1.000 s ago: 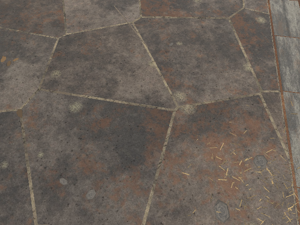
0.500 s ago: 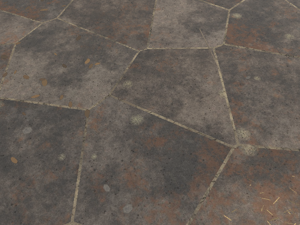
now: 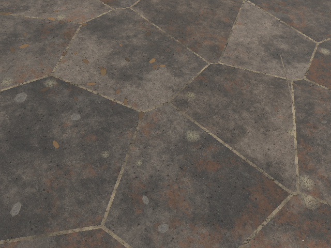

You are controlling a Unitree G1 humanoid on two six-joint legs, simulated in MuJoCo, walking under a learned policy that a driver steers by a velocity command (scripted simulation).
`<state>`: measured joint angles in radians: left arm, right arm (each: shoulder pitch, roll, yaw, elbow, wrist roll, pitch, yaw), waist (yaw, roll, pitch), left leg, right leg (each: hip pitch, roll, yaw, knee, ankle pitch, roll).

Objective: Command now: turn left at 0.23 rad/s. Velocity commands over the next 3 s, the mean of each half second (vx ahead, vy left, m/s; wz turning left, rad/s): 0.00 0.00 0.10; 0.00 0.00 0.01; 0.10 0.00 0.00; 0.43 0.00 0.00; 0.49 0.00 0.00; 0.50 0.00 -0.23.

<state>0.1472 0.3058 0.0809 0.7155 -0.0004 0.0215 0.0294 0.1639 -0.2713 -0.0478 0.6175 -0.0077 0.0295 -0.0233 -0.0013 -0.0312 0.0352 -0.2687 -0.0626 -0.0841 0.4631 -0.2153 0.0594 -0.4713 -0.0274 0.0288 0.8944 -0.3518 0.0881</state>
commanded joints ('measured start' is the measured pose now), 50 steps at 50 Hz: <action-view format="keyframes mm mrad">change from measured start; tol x4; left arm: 1 -44 67 9 -77 -4 -17 -7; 6 23 50 -2 -55 13 -38 -21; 8 -2 145 14 -48 21 -42 -19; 10 -35 53 -7 -63 18 -49 -29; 29 23 28 -32 -27 11 -61 -20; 50 66 29 -40 119 5 -64 -16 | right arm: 1 -13 -156 -41 -49 -5 -10 4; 5 -45 -115 -20 -27 10 -10 14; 8 75 -72 -12 1 -14 -35 21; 12 -28 -97 -20 6 -11 -16 12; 50 60 -53 -28 246 2 -16 -29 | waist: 1 -30 183 -95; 6 20 116 -93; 8 -79 -111 -117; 12 -8 -64 -63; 22 4 38 -53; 50 1 30 -16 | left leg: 1 80 252 -228 -106 229 180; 5 37 219 -247 -65 207 142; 7 -34 141 -189 -2 78 40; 8 -25 59 -87 -11 -38 -4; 9 41 55 -66 -9 -41 -38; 13 36 65 -83 5 47 -20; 25 47 74 -91 3 115 -37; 50 105 74 -70 -23 149 -66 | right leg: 1 66 -10 6 -129 -28 -8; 4 163 1 -3 -308 22 -26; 6 330 -19 22 -524 277 -55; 7 413 -116 107 -511 481 -87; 8 358 -143 124 -459 446 -145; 9 284 -120 122 -486 289 -163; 11 249 -76 86 -488 183 -125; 26 256 -31 48 -448 195 -117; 50 247 -17 50 -510 178 -131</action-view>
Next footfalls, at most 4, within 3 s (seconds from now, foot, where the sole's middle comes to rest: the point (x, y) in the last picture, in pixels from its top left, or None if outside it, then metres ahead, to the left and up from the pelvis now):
0.12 right None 0.05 -0.15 -0.78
1.58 left None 0.12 0.10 -0.78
2.06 right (191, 241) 0.49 -0.12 -0.78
2.58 left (134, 173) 0.79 0.13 -0.78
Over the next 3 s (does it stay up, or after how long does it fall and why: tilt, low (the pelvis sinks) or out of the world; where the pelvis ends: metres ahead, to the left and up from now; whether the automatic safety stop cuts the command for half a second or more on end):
stays up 0.84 0.03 0.00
